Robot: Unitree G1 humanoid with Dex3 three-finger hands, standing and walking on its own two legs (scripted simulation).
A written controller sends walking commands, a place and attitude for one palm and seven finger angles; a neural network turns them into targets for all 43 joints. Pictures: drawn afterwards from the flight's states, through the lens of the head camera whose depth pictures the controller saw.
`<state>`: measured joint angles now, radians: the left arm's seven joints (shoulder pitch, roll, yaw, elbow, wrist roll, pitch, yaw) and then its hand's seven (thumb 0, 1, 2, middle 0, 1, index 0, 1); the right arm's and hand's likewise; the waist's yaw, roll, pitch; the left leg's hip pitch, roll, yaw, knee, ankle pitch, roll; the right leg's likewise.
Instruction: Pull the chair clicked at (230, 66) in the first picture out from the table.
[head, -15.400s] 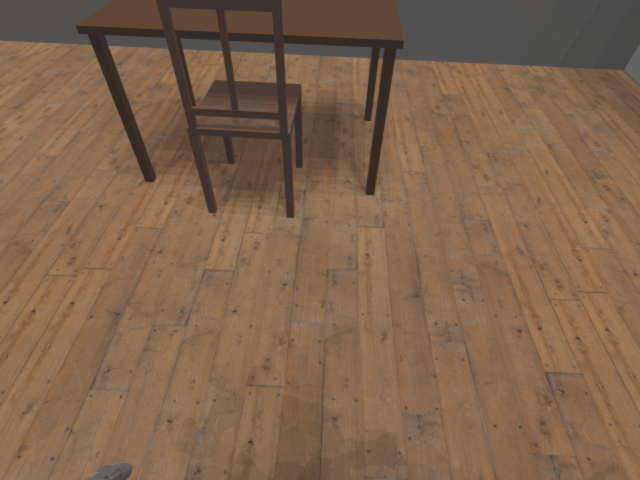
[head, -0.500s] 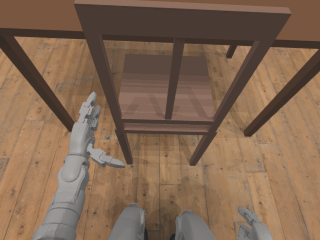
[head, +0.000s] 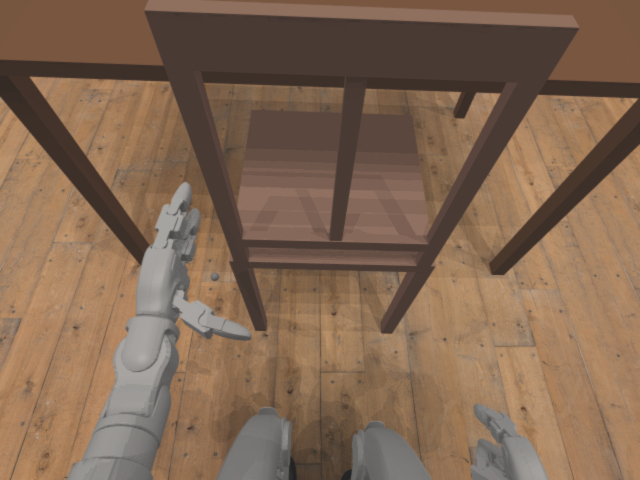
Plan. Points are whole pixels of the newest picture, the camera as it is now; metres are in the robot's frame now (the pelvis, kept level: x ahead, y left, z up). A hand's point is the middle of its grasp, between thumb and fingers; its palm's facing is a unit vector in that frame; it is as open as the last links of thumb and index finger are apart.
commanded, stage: aim the fingers beside a spindle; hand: left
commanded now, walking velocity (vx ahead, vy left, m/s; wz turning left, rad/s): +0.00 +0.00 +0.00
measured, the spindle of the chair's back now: (343, 176) +0.50 -0.02 +0.04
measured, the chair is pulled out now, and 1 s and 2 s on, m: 0.00 0.00 0.00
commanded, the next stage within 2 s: push the fingers through the gap in 0.88 s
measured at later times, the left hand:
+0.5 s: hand (202, 269) +0.36 +0.16 +0.02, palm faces +0.01 -1.00 -0.06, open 16.9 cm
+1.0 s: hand (216, 274) +0.36 +0.14 +0.02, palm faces -0.01 -1.00 -0.06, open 16.9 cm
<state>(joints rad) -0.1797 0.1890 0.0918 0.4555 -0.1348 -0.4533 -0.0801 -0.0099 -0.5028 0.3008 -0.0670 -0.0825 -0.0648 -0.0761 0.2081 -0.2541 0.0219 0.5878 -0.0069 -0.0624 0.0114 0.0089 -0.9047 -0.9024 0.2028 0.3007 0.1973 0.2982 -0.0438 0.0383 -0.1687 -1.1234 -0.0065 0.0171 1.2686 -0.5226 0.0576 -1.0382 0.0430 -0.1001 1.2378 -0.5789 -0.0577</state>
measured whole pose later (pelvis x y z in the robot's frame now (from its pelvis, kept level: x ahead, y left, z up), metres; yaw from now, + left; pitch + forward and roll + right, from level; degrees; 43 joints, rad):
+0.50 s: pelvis +0.00 +0.00 +0.00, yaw +0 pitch +22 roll -3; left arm -0.22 0.23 0.14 0.50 -0.14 -0.43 -0.08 -0.01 -0.50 0.30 -0.07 -0.08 -0.06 -0.08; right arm 0.22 -0.25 0.02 0.59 0.00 -0.05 0.02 0.01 -0.90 -0.90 0.20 0.30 0.20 0.30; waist -0.06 0.04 -0.17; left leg -1.13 0.00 0.02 1.27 -0.52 0.06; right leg -1.05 0.05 -0.10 1.24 -0.58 -0.06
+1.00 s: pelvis +0.00 +0.00 +0.00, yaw +0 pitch +22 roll -3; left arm -0.22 0.20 0.09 0.51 -0.13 -0.42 -0.06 -0.01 -0.50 0.30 -0.07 -0.08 -0.06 -0.08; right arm 0.21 -0.25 0.03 0.58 0.00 -0.04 0.02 0.01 -0.90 -0.90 0.20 0.30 0.20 0.30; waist -0.05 0.04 -0.17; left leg -1.13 -0.01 0.01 1.27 -0.52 0.05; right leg -1.05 0.04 -0.10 1.24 -0.58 -0.06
